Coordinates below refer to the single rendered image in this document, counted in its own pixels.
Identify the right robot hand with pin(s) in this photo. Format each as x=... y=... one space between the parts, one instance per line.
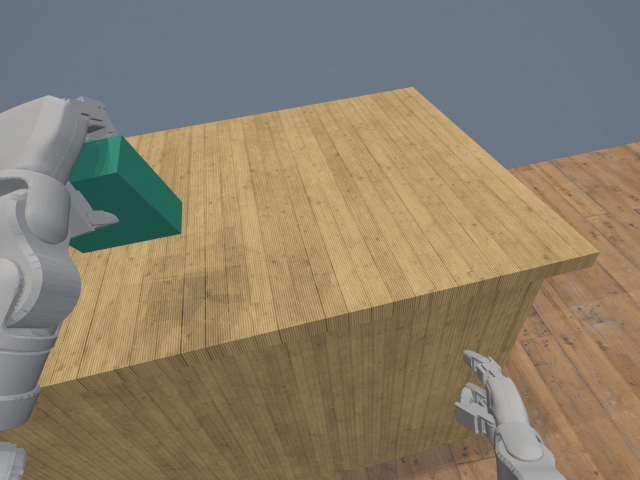
x=481 y=411

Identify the sponge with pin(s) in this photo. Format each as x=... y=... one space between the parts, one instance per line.
x=113 y=177

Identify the left robot forearm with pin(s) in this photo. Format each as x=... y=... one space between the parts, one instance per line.
x=39 y=284

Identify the right robot forearm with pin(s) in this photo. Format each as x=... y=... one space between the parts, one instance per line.
x=521 y=454

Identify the left robot upper arm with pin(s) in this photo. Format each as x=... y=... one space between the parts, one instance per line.
x=12 y=461

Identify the table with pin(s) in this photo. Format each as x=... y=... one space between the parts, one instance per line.
x=335 y=260

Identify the left robot hand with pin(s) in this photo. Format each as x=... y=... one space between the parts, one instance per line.
x=46 y=135

